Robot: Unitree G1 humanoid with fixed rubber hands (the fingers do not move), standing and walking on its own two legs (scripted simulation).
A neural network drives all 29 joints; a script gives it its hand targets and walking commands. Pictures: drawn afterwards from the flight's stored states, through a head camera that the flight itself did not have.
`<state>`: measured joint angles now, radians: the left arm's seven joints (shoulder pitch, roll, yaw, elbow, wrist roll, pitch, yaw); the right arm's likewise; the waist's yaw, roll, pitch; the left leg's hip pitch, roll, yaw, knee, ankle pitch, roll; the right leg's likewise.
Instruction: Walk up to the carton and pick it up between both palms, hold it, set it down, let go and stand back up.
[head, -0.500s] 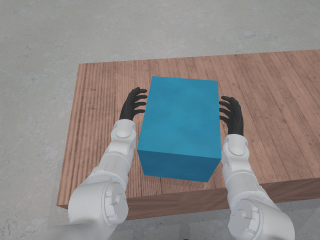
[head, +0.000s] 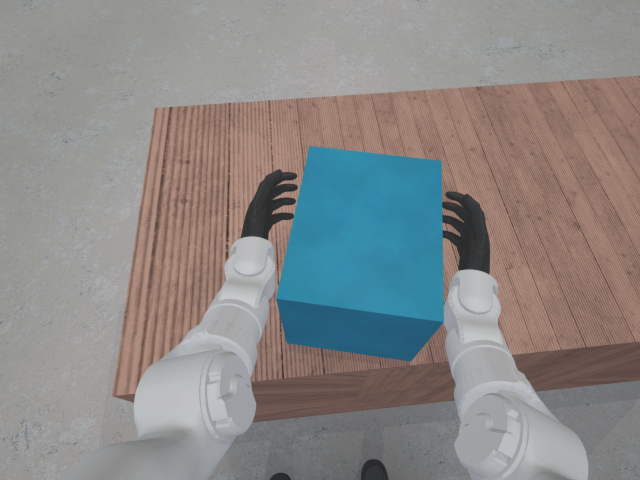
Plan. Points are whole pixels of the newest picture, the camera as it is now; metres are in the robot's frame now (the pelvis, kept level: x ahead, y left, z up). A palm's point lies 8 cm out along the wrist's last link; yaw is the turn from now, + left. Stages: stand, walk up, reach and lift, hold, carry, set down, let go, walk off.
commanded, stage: set down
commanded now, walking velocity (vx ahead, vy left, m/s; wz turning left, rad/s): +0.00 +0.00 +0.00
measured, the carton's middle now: (361, 255) +0.41 -0.06 -0.05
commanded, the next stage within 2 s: none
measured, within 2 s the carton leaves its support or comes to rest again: neither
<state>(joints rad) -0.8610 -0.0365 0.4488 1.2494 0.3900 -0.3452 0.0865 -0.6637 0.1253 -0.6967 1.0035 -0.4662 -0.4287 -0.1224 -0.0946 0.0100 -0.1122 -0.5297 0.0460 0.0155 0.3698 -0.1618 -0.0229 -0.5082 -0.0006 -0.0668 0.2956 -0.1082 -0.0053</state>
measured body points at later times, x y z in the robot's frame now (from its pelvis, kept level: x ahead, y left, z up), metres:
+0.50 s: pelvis +0.00 +0.00 +0.00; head +0.11 +0.01 +0.43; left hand +0.44 +0.08 +0.00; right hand +0.38 -0.20 +0.00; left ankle -0.01 +0.13 -0.74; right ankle +0.00 -0.12 -0.74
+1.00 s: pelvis +0.00 +0.00 +0.00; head +0.12 +0.02 +0.43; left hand +0.44 +0.08 +0.00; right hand +0.38 -0.20 +0.00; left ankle -0.01 +0.13 -0.74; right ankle +0.00 -0.12 -0.74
